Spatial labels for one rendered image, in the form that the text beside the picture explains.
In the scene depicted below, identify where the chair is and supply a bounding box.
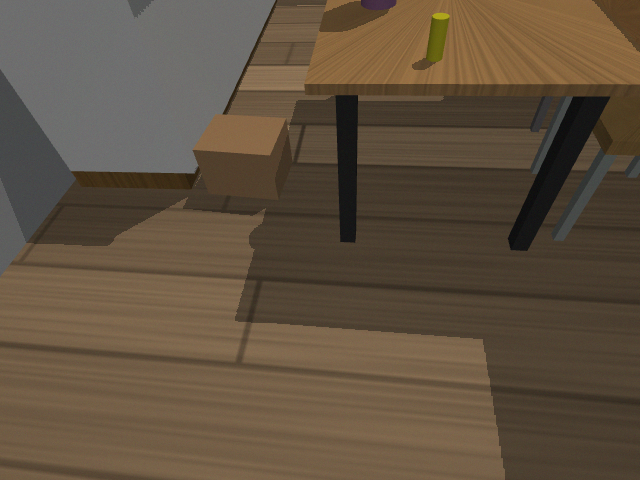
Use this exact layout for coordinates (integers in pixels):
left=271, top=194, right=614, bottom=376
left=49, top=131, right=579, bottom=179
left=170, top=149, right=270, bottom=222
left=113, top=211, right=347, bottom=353
left=530, top=0, right=640, bottom=132
left=530, top=96, right=640, bottom=241

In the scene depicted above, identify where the table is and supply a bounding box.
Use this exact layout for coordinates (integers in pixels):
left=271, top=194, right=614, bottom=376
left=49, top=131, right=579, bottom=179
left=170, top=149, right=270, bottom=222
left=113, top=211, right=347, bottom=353
left=304, top=0, right=640, bottom=251

